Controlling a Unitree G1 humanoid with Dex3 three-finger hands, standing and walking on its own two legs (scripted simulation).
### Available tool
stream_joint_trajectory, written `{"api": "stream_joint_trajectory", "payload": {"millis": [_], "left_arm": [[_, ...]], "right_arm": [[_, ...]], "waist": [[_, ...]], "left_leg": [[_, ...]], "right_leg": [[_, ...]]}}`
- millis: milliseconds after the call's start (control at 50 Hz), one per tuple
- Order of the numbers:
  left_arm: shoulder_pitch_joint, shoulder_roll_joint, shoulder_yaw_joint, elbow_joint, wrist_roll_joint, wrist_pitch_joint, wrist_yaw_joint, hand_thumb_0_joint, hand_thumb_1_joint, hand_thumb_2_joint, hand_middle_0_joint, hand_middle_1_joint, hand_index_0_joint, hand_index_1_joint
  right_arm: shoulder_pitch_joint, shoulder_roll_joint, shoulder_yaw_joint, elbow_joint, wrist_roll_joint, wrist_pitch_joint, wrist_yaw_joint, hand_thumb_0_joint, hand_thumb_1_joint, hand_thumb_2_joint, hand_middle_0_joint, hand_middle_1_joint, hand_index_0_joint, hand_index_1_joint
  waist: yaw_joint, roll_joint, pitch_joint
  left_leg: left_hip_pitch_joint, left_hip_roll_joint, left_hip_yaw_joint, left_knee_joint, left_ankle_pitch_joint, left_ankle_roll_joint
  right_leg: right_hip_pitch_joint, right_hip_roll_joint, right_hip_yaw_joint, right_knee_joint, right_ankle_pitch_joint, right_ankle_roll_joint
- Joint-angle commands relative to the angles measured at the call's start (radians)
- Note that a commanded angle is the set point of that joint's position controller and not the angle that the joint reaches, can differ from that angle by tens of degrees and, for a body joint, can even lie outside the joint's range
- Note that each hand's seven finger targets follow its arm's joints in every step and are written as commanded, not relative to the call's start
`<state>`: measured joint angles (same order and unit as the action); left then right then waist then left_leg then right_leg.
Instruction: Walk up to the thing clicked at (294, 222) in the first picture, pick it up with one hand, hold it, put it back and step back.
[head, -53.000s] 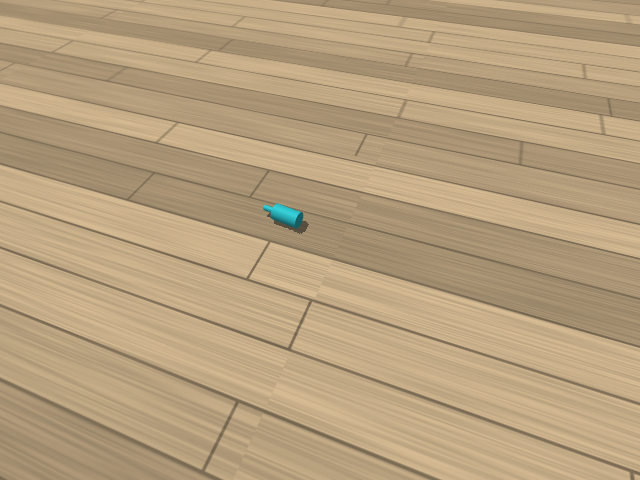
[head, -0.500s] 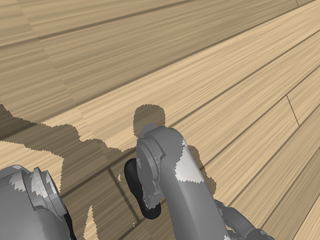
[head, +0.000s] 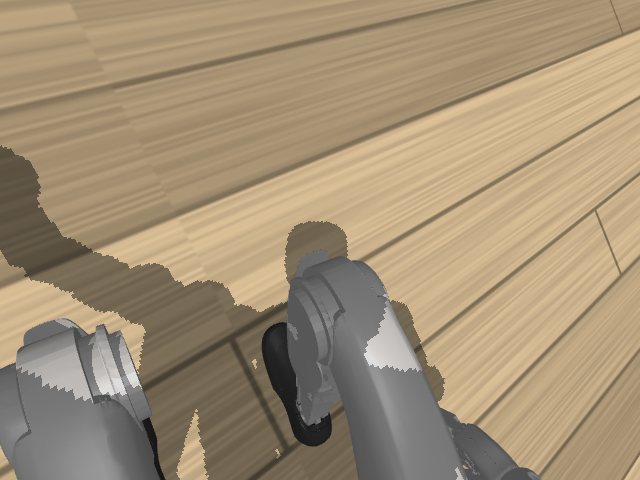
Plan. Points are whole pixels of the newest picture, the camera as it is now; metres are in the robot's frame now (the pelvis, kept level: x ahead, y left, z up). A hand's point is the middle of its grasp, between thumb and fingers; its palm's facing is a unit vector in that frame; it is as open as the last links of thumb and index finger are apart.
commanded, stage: settle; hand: left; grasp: from above
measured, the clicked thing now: out of the picture +0.46 +0.37 -0.26
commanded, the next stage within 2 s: lift in 0.54 s
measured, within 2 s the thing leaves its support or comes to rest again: neither
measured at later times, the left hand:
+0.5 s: hand out of the picture +0.45 +0.35 -0.14, palm faces -0.46 -0.10 -0.88, open 9.6 cm
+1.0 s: hand out of the picture +0.41 +0.34 -0.06, palm faces -0.48 -0.12 -0.87, open 9.7 cm
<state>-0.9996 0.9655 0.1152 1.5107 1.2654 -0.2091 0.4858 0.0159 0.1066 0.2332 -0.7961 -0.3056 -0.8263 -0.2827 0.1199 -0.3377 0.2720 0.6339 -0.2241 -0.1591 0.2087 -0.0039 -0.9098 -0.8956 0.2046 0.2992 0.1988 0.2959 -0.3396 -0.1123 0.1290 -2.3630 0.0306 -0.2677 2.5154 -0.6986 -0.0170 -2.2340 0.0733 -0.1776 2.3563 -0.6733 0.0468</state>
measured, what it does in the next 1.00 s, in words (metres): rises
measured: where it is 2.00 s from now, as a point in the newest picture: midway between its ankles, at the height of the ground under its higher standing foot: (229, 441)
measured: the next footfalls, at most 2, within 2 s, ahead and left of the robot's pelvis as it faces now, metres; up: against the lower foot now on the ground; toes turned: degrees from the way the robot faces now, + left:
none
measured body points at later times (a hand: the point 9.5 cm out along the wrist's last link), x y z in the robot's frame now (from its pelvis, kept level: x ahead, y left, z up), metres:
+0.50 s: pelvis +0.00 +0.00 +0.03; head +0.24 +0.10 +0.39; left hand +0.47 +0.35 -0.09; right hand +0.10 -0.26 -0.07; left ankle +0.06 +0.13 -0.28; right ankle +0.11 -0.12 -0.28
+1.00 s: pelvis -0.01 +0.00 +0.07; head +0.21 +0.08 +0.45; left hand +0.43 +0.35 -0.01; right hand +0.08 -0.27 -0.04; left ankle +0.06 +0.13 -0.28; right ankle +0.11 -0.12 -0.28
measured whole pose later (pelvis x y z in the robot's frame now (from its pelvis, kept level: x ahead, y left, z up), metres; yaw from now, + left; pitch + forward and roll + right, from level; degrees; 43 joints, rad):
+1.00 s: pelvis -0.01 +0.00 +0.07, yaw +8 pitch +35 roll -8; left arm -0.85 0.71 0.02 1.11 1.13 -0.14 0.11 0.01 0.11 0.23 -0.80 -0.30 -0.82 -0.29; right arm 0.21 -0.28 0.05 0.66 -0.06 0.04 0.10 0.00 -0.92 -0.90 0.20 0.30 0.20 0.30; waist -0.21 0.03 -0.09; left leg -2.22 0.02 -0.12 2.23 -0.63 0.00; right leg -2.12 0.02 -0.07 2.16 -0.66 0.04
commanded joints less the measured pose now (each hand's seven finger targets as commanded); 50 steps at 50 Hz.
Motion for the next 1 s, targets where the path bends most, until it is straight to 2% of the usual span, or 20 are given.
{"api": "stream_joint_trajectory", "payload": {"millis": [0, 40, 120, 180, 200, 220, 280, 320, 380, 580, 600, 620, 640, 660, 680, 700, 720, 760, 860, 980], "left_arm": [[-0.323, 0.280, 0.026, -0.268, -0.019, 0.029, 0.034, 0.000, 0.846, 0.518, -1.189, -0.405, -1.199, -0.396], [-0.328, 0.234, 0.013, -0.295, -0.029, 0.042, 0.016, 0.000, 0.887, 0.517, -1.222, -0.397, -1.232, -0.388], [-0.325, 0.154, -0.020, -0.293, -0.040, 0.065, -0.041, 0.000, 0.923, 0.541, -1.257, -0.405, -1.265, -0.400], [-0.323, 0.126, -0.039, -0.301, -0.060, 0.074, -0.081, 0.000, 0.937, 0.537, -1.269, -0.409, -1.278, -0.401], [-0.332, 0.103, -0.046, -0.315, -0.065, 0.076, -0.097, 0.000, 0.935, 0.559, -1.270, -0.418, -1.277, -0.414], [-0.333, 0.098, -0.053, -0.336, -0.067, 0.077, -0.111, 0.000, 0.929, 0.552, -1.259, -0.429, -1.270, -0.420], [-0.330, 0.094, -0.057, -0.331, -0.074, 0.078, -0.148, 0.000, 0.905, 0.561, -1.254, -0.419, -1.260, -0.416], [-0.336, 0.134, -0.037, -0.362, -0.074, 0.074, -0.168, 0.000, 0.914, 0.579, -1.263, -0.427, -1.268, -0.426], [-0.350, 0.126, -0.034, -0.404, -0.074, 0.064, -0.194, 0.000, 0.917, 0.587, -1.264, -0.430, -1.268, -0.429], [-0.392, 0.123, -0.033, -0.439, -0.056, 0.050, -0.221, 0.000, 0.885, 0.573, -1.245, -0.494, -1.261, -0.479], [-0.368, 0.114, -0.034, -0.419, -0.058, 0.053, -0.225, 0.000, 0.805, 0.582, -1.165, -0.414, -1.181, -0.399], [-0.348, 0.124, -0.024, -0.419, -0.061, 0.056, -0.229, 0.000, 0.830, 0.527, -1.190, -0.485, -1.211, -0.464], [-0.352, 0.127, -0.020, -0.447, -0.066, 0.057, -0.234, 0.000, 0.774, 0.579, -1.115, -0.405, -1.131, -0.399], [-0.343, 0.121, -0.023, -0.448, -0.071, 0.061, -0.244, 0.000, 0.823, 0.517, -1.175, -0.485, -1.198, -0.463], [-0.344, 0.104, -0.032, -0.459, -0.076, 0.062, -0.253, 0.000, 0.771, 0.573, -1.113, -0.405, -1.118, -0.393], [-0.341, 0.106, -0.036, -0.465, -0.079, 0.066, -0.262, 0.000, 0.790, 0.544, -1.165, -0.483, -1.182, -0.467], [-0.365, 0.119, -0.026, -0.499, -0.088, 0.066, -0.268, 0.000, 0.844, 0.565, -1.172, -0.485, -1.190, -0.466], [-0.302, 0.093, -0.033, -0.486, -0.115, 0.075, -0.286, 0.000, 0.873, 0.598, -1.198, -0.498, -1.215, -0.481], [-0.286, 0.091, -0.029, -0.587, -0.141, 0.075, -0.319, 0.000, 0.833, 0.553, -1.155, -0.475, -1.177, -0.452], [-0.229, 0.071, -0.017, -0.691, -0.164, 0.077, -0.337, 0.000, 0.841, 0.594, -1.169, -0.467, -1.182, -0.453]], "right_arm": [[0.174, -0.299, -0.136, 0.003, 0.024, 0.008, -0.006, 0.000, -0.902, -0.900, 0.200, 0.299, 0.199, 0.299], [0.179, -0.288, -0.155, 0.006, 0.036, 0.012, -0.003, 0.000, -0.903, -0.900, 0.199, 0.299, 0.199, 0.299], [0.203, -0.276, -0.185, 0.009, 0.056, 0.025, -0.001, 0.000, -0.904, -0.901, 0.199, 0.299, 0.199, 0.299], [0.205, -0.267, -0.196, 0.008, 0.071, 0.041, -0.003, 0.000, -0.905, -0.901, 0.199, 0.299, 0.199, 0.299], [0.216, -0.264, -0.199, 0.002, 0.074, 0.047, -0.004, 0.000, -0.905, -0.902, 0.199, 0.299, 0.199, 0.299], [0.218, -0.250, -0.202, 0.002, 0.081, 0.055, -0.006, 0.000, -0.904, -0.901, 0.199, 0.299, 0.199, 0.299], [0.230, -0.246, -0.211, -0.002, 0.090, 0.075, -0.019, 0.000, -0.907, -0.903, 0.199, 0.300, 0.199, 0.300], [0.233, -0.239, -0.216, -0.002, 0.096, 0.091, -0.029, 0.000, -0.907, -0.903, 0.199, 0.300, 0.199, 0.300], [0.237, -0.229, -0.221, -0.010, 0.100, 0.112, -0.043, 0.000, -0.905, -0.902, 0.199, 0.300, 0.199, 0.300], [0.247, -0.218, -0.233, -0.021, 0.114, 0.158, -0.087, 0.000, -0.930, -0.912, 0.198, 0.300, 0.198, 0.300], [0.254, -0.222, -0.237, -0.014, 0.115, 0.160, -0.089, 0.000, -0.886, -0.893, 0.200, 0.299, 0.200, 0.299], [0.255, -0.225, -0.241, -0.018, 0.118, 0.162, -0.091, 0.000, -0.929, -0.911, 0.199, 0.300, 0.199, 0.300], [0.255, -0.225, -0.246, -0.022, 0.119, 0.164, -0.093, 0.000, -0.882, -0.891, 0.201, 0.299, 0.200, 0.299], [0.255, -0.224, -0.250, -0.023, 0.123, 0.168, -0.095, 0.000, -0.928, -0.911, 0.199, 0.300, 0.199, 0.300], [0.257, -0.222, -0.256, -0.023, 0.124, 0.171, -0.098, 0.000, -0.883, -0.892, 0.201, 0.299, 0.200, 0.299], [0.259, -0.212, -0.253, -0.021, 0.127, 0.173, -0.098, 0.000, -0.929, -0.911, 0.199, 0.300, 0.199, 0.300], [0.264, -0.213, -0.257, -0.019, 0.132, 0.177, -0.101, 0.000, -0.915, -0.906, 0.199, 0.300, 0.199, 0.300], [0.269, -0.196, -0.264, -0.015, 0.136, 0.179, -0.104, 0.000, -0.915, -0.906, 0.199, 0.300, 0.199, 0.300], [0.271, -0.185, -0.286, -0.014, 0.153, 0.189, -0.119, 0.000, -0.910, -0.903, 0.200, 0.300, 0.199, 0.300], [0.259, -0.171, -0.319, -0.017, 0.180, 0.198, -0.137, 0.000, -0.906, -0.902, 0.200, 0.300, 0.200, 0.300]], "waist": [[0.012, 0.639, -0.811], [0.016, 0.662, -0.814], [0.008, 0.594, -0.785], [0.027, 0.557, -0.801], [0.015, 0.537, -0.806], [0.031, 0.535, -0.843], [0.026, 0.472, -0.842], [0.047, 0.463, -0.868], [0.053, 0.474, -0.883], [0.060, 0.508, -0.890], [0.064, 0.510, -0.877], [0.078, 0.514, -0.876], [0.087, 0.528, -0.899], [0.087, 0.528, -0.911], [0.082, 0.519, -0.921], [0.080, 0.508, -0.927], [0.088, 0.509, -0.944], [0.101, 0.481, -0.951], [0.125, 0.457, -0.979], [0.157, 0.433, -1.010]], "left_leg": [[0.604, 0.024, 0.132, -0.254, 0.276, 0.014], [0.613, 0.018, 0.139, -0.272, 0.264, 0.011], [0.581, 0.010, 0.143, -0.288, 0.226, 0.020], [0.560, 0.006, 0.150, -0.305, 0.205, 0.027], [0.559, 0.001, 0.153, -0.308, 0.208, 0.028], [0.571, 0.001, 0.157, -0.319, 0.212, 0.029], [0.541, -0.002, 0.171, -0.308, 0.230, 0.037], [0.542, -0.006, 0.183, -0.309, 0.245, 0.039], [0.559, -0.009, 0.187, -0.330, 0.257, 0.036], [0.627, -0.018, 0.183, -0.398, 0.215, 0.031], [0.639, -0.020, 0.184, -0.403, 0.219, 0.029], [0.640, -0.023, 0.182, -0.418, 0.211, 0.027], [0.665, -0.022, 0.183, -0.433, 0.210, 0.027], [0.679, -0.023, 0.183, -0.438, 0.211, 0.027], [0.689, -0.021, 0.182, -0.441, 0.210, 0.028], [0.683, -0.020, 0.190, -0.440, 0.212, 0.033], [0.673, -0.025, 0.198, -0.450, 0.205, 0.035], [0.672, -0.022, 0.212, -0.456, 0.205, 0.042], [0.697, -0.026, 0.219, -0.505, 0.185, 0.044], [0.781, -0.026, 0.213, -0.585, 0.180, 0.048]], "right_leg": [[0.342, 0.031, -0.074, -0.193, 0.307, -0.081], [0.315, 0.024, -0.067, -0.192, 0.294, -0.085], [0.284, 0.016, -0.058, -0.215, 0.264, -0.085], [0.284, 0.011, -0.046, -0.231, 0.247, -0.086], [0.300, 0.009, -0.045, -0.238, 0.249, -0.085], [0.321, 0.010, -0.036, -0.238, 0.255, -0.082], [0.361, 0.010, -0.018, -0.267, 0.265, -0.081], [0.392, 0.008, -0.003, -0.277, 0.275, -0.078], [0.405, 0.003, 0.001, -0.288, 0.273, -0.081], [0.337, -0.008, 0.001, -0.305, 0.221, -0.091], [0.334, -0.011, 0.002, -0.308, 0.223, -0.092], [0.329, -0.014, 0.000, -0.309, 0.214, -0.094], [0.331, -0.016, 0.002, -0.314, 0.214, -0.093], [0.333, -0.018, 0.004, -0.318, 0.213, -0.093], [0.335, -0.017, 0.006, -0.323, 0.212, -0.095], [0.358, -0.014, 0.014, -0.333, 0.217, -0.091], [0.365, -0.018, 0.019, -0.342, 0.212, -0.091], [0.413, -0.016, 0.034, -0.366, 0.213, -0.083], [0.443, -0.019, 0.051, -0.414, 0.183, -0.088], [0.457, -0.031, 0.068, -0.465, 0.187, -0.084]]}}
